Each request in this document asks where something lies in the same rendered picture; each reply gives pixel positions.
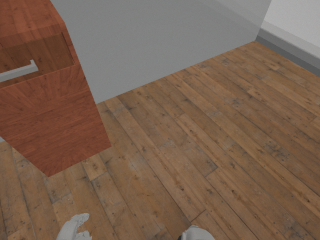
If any left robot hand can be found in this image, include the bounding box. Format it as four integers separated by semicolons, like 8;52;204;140
56;213;92;240

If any drawer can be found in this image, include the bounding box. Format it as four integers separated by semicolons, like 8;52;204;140
0;33;74;89

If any robot right thigh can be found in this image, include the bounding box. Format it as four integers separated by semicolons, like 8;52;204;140
181;227;215;240

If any handle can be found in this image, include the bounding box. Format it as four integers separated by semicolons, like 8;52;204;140
0;59;38;82

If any cabinet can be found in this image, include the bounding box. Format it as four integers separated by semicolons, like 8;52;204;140
0;0;112;178

